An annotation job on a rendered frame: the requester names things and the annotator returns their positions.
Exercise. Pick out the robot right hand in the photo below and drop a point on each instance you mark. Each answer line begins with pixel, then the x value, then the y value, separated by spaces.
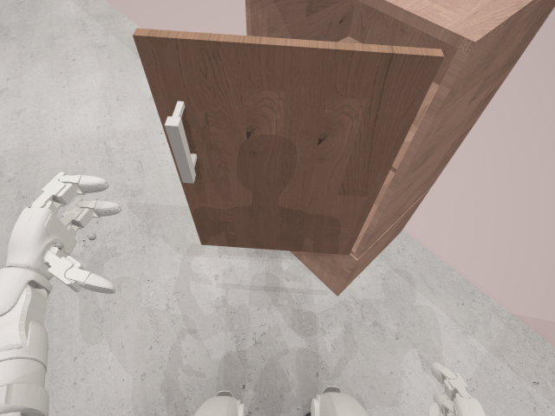
pixel 457 391

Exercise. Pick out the cupboard door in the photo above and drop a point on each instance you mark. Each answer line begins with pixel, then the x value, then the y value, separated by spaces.
pixel 294 138

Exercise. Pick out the right robot shin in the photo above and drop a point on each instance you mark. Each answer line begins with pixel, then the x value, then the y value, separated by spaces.
pixel 331 389

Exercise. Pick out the handle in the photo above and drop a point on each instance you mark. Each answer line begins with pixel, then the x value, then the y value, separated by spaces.
pixel 176 134

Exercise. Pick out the robot left thigh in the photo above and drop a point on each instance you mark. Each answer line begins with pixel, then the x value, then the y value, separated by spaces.
pixel 221 406

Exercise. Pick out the robot left forearm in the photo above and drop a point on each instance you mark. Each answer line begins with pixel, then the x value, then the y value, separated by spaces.
pixel 24 342

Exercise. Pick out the robot left hand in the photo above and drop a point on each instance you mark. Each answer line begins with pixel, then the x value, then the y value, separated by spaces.
pixel 38 230

